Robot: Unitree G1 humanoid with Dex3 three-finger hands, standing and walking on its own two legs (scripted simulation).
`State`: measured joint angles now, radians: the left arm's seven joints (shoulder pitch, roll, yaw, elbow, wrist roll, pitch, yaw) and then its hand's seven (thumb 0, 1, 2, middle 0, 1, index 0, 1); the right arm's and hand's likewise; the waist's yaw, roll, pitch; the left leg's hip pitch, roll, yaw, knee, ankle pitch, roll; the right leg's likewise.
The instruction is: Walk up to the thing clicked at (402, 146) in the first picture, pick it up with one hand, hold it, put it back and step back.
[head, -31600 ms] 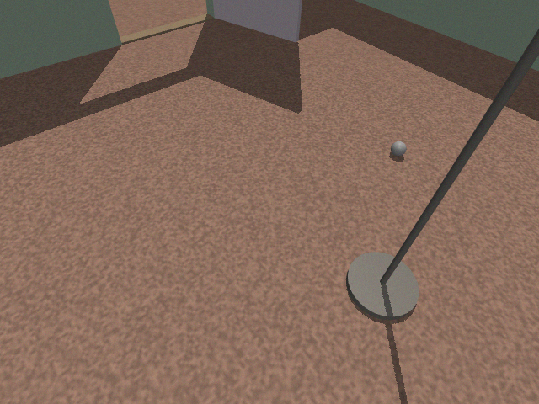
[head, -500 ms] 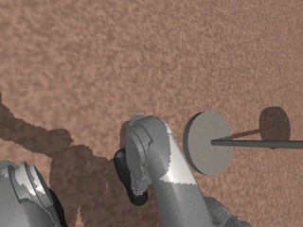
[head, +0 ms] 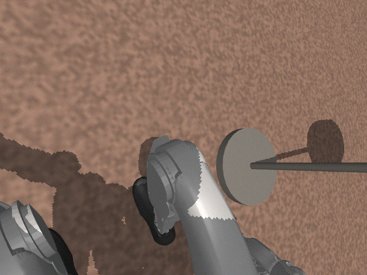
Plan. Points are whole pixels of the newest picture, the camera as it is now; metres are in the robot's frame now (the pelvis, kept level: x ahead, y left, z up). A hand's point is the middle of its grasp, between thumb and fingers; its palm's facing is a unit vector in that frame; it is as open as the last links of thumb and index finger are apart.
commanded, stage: close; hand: left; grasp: from above
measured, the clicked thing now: out of the picture +0.48 +0.32 -0.26
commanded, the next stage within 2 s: settle in 1.12 s
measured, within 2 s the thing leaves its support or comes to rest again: leaves its support in 1.50 s
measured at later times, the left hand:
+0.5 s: hand out of the picture +0.46 +0.31 -0.24, palm faces -0.46 -0.14 -0.88, open 11.6 cm
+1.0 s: hand out of the picture +0.46 +0.31 -0.25, palm faces -0.44 -0.16 -0.88, open 10.5 cm
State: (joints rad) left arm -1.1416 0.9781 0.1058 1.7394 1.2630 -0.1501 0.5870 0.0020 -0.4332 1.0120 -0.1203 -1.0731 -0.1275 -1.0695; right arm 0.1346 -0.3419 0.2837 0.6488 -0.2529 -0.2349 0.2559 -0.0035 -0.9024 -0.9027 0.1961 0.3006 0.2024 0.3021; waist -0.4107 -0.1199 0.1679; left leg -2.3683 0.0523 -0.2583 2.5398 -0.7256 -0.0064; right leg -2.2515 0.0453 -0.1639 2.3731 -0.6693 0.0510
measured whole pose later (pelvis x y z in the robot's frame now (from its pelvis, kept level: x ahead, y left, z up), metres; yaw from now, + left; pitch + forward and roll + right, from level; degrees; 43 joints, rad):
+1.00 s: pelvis +0.00 +0.00 +0.00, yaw +0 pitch +29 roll -14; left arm -1.13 0.98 0.08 1.73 1.24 -0.15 0.58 0.00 -0.07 0.70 -0.40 -0.96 -0.50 -0.91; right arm 0.14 -0.35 0.29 0.64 -0.25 -0.23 0.25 0.00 -0.91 -0.90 0.20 0.30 0.20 0.30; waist -0.41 -0.13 0.17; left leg -2.36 0.05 -0.26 2.53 -0.72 0.00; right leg -2.23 0.05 -0.17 2.35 -0.66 0.05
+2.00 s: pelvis -0.01 +0.00 +0.02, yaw +4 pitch +33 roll -10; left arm -1.04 0.76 0.02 1.43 1.18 -0.08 0.30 -0.01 -0.10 0.58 -0.57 -0.79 -0.66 -0.76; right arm 0.16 -0.31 0.14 0.65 -0.14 -0.09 0.22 0.00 -0.91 -0.90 0.20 0.30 0.20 0.30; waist -0.29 0.00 -0.02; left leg -2.35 0.04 -0.18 2.43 -0.68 0.00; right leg -2.25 0.02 -0.11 2.32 -0.66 0.04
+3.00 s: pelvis -0.01 +0.00 +0.16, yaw +11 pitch +32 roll -6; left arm -0.67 0.58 -0.08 0.86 1.01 -0.02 0.04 0.00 -0.10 0.58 -0.58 -0.77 -0.66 -0.75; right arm 0.17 -0.26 -0.01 0.64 -0.01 0.07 0.02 0.00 -0.90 -0.90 0.20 0.30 0.20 0.30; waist -0.12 0.05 -0.18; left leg -1.90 0.04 -0.07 1.96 -0.62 0.01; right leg -1.83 -0.02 -0.04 1.90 -0.63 0.03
